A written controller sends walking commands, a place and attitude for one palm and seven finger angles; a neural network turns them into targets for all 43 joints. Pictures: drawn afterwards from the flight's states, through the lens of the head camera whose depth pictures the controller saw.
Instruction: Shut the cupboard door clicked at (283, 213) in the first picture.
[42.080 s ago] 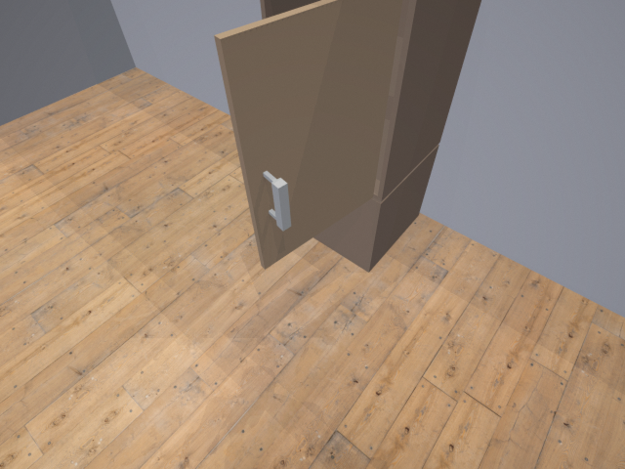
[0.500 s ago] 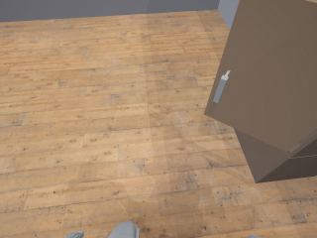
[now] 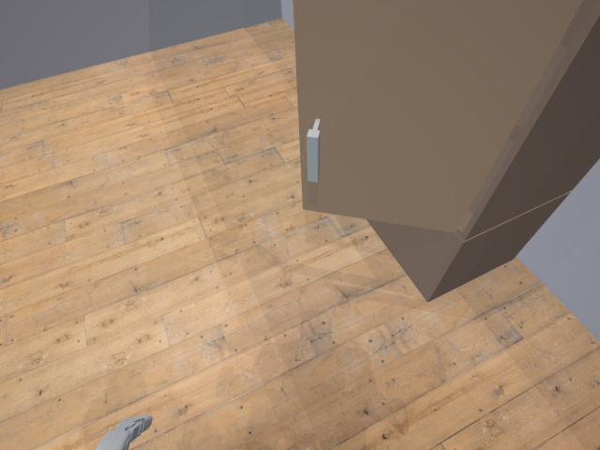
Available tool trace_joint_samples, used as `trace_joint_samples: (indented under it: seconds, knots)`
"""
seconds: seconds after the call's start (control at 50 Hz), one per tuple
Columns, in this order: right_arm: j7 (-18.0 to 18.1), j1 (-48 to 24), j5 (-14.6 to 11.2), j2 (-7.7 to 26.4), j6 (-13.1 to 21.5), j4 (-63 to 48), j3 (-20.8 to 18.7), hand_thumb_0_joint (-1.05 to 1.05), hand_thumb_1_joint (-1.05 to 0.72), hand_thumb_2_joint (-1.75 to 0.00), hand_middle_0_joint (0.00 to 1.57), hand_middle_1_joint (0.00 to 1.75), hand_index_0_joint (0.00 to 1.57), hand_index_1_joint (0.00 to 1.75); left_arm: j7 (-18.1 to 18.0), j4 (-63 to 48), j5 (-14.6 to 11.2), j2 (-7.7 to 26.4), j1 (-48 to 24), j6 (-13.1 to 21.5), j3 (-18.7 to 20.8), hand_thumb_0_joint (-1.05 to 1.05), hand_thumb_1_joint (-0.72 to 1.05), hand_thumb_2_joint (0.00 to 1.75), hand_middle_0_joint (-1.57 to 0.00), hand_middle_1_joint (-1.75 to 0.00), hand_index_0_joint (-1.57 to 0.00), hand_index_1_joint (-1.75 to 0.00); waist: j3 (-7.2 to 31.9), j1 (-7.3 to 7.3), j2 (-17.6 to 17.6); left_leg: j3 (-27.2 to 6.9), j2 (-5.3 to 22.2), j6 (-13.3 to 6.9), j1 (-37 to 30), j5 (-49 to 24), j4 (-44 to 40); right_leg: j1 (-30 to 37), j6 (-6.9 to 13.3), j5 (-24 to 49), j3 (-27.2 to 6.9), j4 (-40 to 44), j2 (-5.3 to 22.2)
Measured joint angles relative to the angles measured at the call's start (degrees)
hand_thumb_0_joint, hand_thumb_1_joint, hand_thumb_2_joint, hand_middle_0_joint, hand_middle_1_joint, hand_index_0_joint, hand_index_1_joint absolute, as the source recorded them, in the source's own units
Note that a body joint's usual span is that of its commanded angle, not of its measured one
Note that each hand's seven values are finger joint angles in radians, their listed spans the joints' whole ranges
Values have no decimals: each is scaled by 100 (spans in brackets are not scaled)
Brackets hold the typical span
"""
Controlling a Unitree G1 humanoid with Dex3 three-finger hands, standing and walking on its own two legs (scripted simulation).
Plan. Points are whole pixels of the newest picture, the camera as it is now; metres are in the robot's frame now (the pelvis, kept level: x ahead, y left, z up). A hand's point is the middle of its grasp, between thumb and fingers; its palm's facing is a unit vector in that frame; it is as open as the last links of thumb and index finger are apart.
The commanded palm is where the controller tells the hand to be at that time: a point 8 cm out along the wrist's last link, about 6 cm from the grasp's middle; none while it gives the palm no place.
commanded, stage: turn to face it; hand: left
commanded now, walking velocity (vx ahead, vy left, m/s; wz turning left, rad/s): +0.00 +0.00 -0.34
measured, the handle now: (315, 150) +0.70 +0.01 -0.08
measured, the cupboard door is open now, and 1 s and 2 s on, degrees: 52 52 52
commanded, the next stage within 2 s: take the last steps up to it in 0.32 s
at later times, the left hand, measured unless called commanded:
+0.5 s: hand out of the picture +0.11 +0.20 -0.17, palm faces -0.10 -0.98 -0.18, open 7.3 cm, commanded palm none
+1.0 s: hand (244, 425) +0.17 +0.11 -0.15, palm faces -0.18 -0.96 -0.19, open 7.3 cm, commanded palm none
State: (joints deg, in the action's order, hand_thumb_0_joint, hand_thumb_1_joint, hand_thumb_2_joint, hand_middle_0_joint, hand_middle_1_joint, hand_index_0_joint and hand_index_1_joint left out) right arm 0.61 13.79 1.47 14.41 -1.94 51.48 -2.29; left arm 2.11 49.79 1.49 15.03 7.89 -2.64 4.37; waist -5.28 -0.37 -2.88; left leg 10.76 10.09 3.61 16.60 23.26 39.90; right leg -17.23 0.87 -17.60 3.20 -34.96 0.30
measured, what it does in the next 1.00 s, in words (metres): walks ahead: left foot, then right foot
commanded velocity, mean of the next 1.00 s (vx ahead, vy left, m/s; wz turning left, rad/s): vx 0.15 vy -0.04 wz -0.15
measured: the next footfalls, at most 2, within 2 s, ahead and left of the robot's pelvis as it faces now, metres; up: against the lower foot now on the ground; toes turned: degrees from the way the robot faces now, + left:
left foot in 0.40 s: +0.07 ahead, +0.12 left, +0.00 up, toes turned -4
right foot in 0.80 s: +0.07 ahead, -0.15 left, +0.00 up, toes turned -16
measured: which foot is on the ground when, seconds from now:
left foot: up 0.00-0.38, down 0.40-0.80, up 0.82-1.00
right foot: down 0.00-0.42, up 0.44-0.78, down 0.80-1.00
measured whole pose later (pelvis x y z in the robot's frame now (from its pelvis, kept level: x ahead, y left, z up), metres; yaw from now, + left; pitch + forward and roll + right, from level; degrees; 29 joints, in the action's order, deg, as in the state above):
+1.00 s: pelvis +0.10 -0.06 +0.02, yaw -12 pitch +0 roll +0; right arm -0.4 17.7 1.9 12.1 -0.7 60.2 -2.9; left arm -0.2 59.6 1.5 9.3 15.2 1.9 2.5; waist -1.7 -1.6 -0.4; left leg 5.1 4.8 1.1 27.4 21.7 54.9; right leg -6.2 2.5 -16.2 4.9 -21.9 -0.7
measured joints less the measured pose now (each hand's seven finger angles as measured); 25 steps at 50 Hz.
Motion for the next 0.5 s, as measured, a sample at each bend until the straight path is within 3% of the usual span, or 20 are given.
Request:
trace_joint_samples:
  seconds: [0.06,0.14,0.26,0.36,0.4,0.44,0.5]
  knots:
    - [63,-103,-35,169,-177,147,-75,1,-91,-90,20,30,20,30,-113,30,-16,-195,11,103,-111,0,91,90,-20,-30,-20,-30,-37,-63,-171,-585,-312,2,618,716,1601,-4,129,-143,-77,-77,-87]
    - [43,-201,-31,157,-189,195,-79,1,-91,-90,20,30,20,30,-217,72,-23,-314,124,82,-167,0,91,90,-20,-30,-20,-30,12,-76,-41,-758,-544,58,1133,219,2427,192,135,152,-265,443,-115]
    - [0,-205,-26,-12,-140,189,-44,1,-91,-90,19,30,20,30,-230,198,7,-384,242,98,-196,0,91,90,-20,-30,-21,-30,174,-43,179,-897,-627,77,1042,-72,1621,342,172,322,-393,803,-224]
    - [39,-253,-56,-173,-63,216,12,0,-91,-90,19,30,20,30,-237,322,20,-385,347,87,-157,0,90,90,-20,-30,-21,-30,259,64,355,-883,-760,9,445,-180,195,306,102,236,-542,676,-302]
    - [53,-217,-60,-211,42,194,57,0,-91,-90,20,30,20,30,-244,378,-19,-366,409,48,-134,0,90,90,-20,-30,-21,-30,318,64,369,-877,-763,-116,36,-700,-723,209,30,101,-578,443,-371]
    - [74,-216,-24,-325,106,217,108,0,-91,-90,20,30,20,30,-243,455,-56,-280,399,-12,-98,0,91,90,-20,-30,-21,-30,309,67,546,-773,-831,-370,0,-626,-720,37,-10,-310,-634,-28,-312]
    - [109,-162,50,-443,142,201,206,0,-91,-90,20,30,20,30,-203,526,-21,-202,418,-91,-45,0,91,90,-20,-30,-20,-30,288,86,607,-620,-781,-468,-145,-601,-843,-354,-92,-948,-558,-1297,-288]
